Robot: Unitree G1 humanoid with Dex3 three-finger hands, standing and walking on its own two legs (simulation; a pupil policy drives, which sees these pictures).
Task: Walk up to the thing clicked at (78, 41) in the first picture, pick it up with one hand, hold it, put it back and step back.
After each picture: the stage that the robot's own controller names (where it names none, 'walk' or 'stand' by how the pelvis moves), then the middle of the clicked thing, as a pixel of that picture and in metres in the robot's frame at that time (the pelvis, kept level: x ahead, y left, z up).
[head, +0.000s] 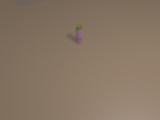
stand; (79, 34) +1.41 +0.08 -0.65
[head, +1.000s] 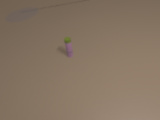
walk; (68, 47) +1.27 +0.30 -0.63
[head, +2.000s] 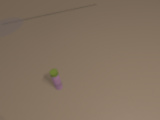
walk; (56, 79) +0.78 +0.34 -0.65
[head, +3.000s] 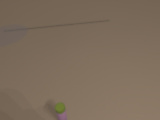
walk; (61, 114) +0.48 +0.21 -0.63
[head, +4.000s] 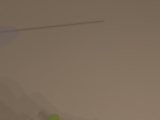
stand; out of the picture +0.39 +0.20 -0.65
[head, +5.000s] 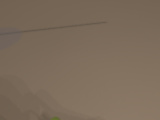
stand; out of the picture +0.38 +0.20 -0.65
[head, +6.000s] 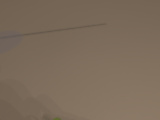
stand; out of the picture +0.39 +0.21 -0.66
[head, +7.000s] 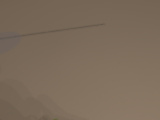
stand; out of the picture +0.38 +0.21 -0.66
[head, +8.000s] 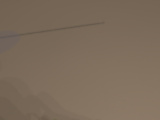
stand; out of the picture +0.37 +0.22 -0.66
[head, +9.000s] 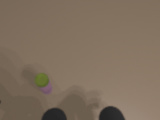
go down; (44, 85) +0.42 +0.20 -0.46
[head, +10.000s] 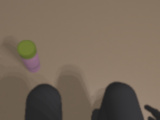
go down; (30, 58) +0.46 +0.23 -0.27
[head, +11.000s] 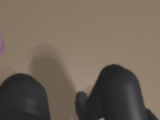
close in; out of the picture +0.45 +0.26 -0.19
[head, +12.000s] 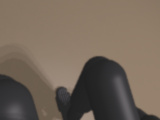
close; out of the picture +0.45 +0.28 -0.16
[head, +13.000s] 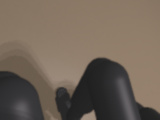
lift; out of the picture +0.42 +0.28 -0.16
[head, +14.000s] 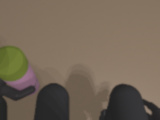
lift; (21, 76) +0.32 +0.22 -0.02
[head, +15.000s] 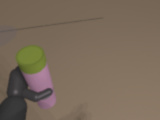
hold; (40, 82) +0.32 +0.16 +0.08
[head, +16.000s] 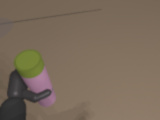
hold; (39, 82) +0.32 +0.16 +0.04
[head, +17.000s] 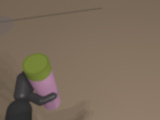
hold; (45, 86) +0.32 +0.15 +0.03
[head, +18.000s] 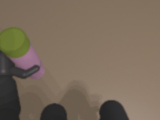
crouch; (26, 58) +0.41 +0.19 -0.03
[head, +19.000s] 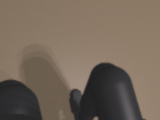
lower; out of the picture +0.45 +0.26 -0.14
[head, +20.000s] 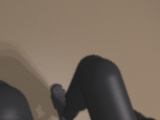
lower; out of the picture +0.45 +0.28 -0.17
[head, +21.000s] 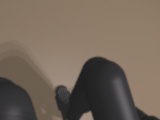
lower; out of the picture +0.44 +0.29 -0.17
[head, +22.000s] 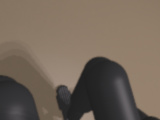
lower; out of the picture +0.43 +0.29 -0.16
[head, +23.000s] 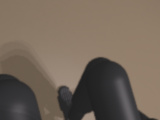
rest; out of the picture +0.43 +0.28 -0.16
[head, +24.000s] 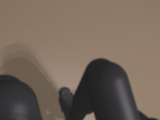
open; out of the picture +0.43 +0.27 -0.17
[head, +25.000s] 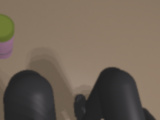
stand; (1, 41) +0.44 +0.25 -0.20
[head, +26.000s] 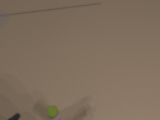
stand; (54, 117) +0.38 +0.18 -0.56
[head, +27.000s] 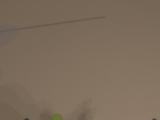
stand; out of the picture +0.39 +0.19 -0.60
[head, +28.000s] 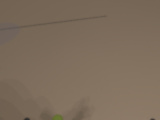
stand; out of the picture +0.38 +0.18 -0.60
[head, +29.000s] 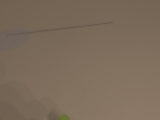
stand; out of the picture +0.41 +0.17 -0.65
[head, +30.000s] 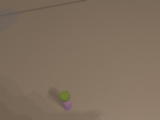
walk; (66, 101) +0.47 +0.16 -0.63
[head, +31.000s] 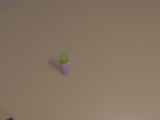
walk; (64, 65) +0.77 +0.16 -0.63
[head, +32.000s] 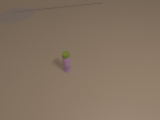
stand; (66, 62) +1.02 +0.22 -0.64
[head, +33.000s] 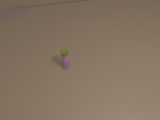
stand; (65, 60) +1.01 +0.21 -0.66
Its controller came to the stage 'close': yes
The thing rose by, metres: 0.69
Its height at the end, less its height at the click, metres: +0.00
